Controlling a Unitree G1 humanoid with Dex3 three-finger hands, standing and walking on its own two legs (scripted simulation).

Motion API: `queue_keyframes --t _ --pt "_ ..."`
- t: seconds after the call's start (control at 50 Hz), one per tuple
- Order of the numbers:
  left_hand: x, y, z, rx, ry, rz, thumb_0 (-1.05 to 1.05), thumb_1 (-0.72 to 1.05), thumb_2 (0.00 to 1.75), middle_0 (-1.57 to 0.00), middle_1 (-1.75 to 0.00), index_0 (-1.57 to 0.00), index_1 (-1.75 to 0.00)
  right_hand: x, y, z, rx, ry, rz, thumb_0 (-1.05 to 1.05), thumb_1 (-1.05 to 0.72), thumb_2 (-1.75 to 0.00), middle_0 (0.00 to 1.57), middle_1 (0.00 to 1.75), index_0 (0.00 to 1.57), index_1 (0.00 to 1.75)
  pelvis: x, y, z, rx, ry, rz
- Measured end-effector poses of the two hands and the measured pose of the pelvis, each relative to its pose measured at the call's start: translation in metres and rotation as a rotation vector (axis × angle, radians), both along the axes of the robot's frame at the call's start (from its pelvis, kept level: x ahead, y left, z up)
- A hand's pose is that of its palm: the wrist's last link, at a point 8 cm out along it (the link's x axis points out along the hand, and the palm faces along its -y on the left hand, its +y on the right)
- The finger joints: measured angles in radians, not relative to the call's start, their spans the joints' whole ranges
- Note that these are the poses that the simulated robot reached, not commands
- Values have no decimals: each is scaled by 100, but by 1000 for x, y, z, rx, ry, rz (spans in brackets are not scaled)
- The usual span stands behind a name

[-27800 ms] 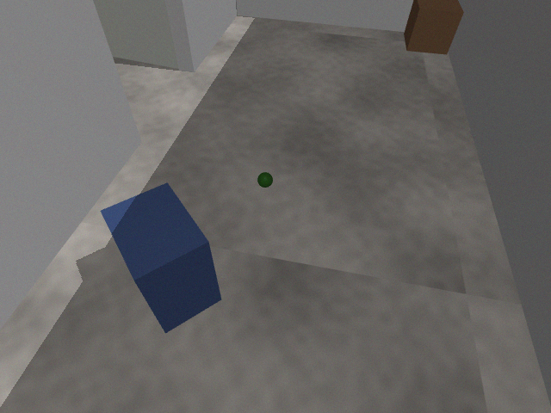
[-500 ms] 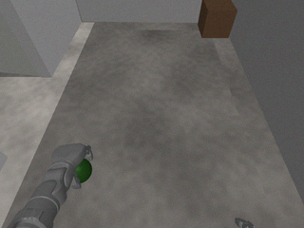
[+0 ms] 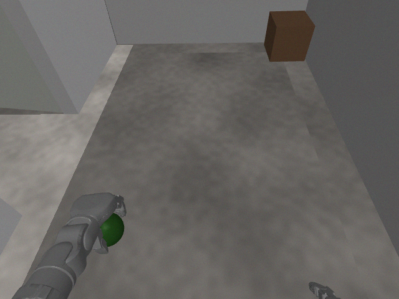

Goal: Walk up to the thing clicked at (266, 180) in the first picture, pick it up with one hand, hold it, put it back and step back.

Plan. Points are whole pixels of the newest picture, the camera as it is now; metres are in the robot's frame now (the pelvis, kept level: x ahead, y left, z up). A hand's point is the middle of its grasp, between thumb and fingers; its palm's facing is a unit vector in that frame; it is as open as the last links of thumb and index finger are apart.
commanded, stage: hold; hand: left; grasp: from above
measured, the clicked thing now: (106, 229) +0.31 +0.22 -0.08
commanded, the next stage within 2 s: crouch in 1.22 s
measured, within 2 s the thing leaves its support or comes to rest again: neither
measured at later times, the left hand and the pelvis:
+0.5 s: hand (101, 234) +0.28 +0.21 -0.03, palm faces -0.43 -0.06 -0.90, open 9.8 cm; pelvis -0.01 -0.01 +0.01, yaw +0 degrees
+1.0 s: hand (98, 228) +0.29 +0.22 -0.02, palm faces -0.43 -0.06 -0.90, open 9.8 cm; pelvis +0.00 +0.00 +0.01, yaw +0 degrees
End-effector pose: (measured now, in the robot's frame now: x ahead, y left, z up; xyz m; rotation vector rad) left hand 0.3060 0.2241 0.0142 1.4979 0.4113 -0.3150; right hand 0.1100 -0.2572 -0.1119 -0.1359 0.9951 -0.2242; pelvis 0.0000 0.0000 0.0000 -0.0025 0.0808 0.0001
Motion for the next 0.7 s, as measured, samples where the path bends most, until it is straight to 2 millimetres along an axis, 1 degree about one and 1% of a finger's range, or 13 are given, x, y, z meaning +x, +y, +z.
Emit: queue_keyframes --t 0.12,0.4,0.64,0.7 --pt "-7 -4 6 -4 -7 -2 -2 -2 44 -76 -56 -77 -55 2 -1 4 2 -24 9 1 -91 -90 20 30 20 30 -5 -2 2 3 -18 -1" --pt "-24 -10 12 -14 -2 -9 -1 1 41 -76 -55 -77 -54 8 -1 12 2 -63 30 1 -92 -90 20 30 20 30 -15 -7 6 9 -50 -2" --pt "-22 -9 25 -11 -23 -7 -1 1 40 -76 -55 -77 -54 16 3 16 12 -85 35 1 -92 -90 20 30 20 30 -13 -6 9 10 -69 -4" --pt "-21 -9 25 -17 -16 -3 -1 1 40 -76 -55 -77 -54 18 5 17 15 -91 36 1 -92 -90 20 30 20 30 -12 -5 10 10 -70 -5"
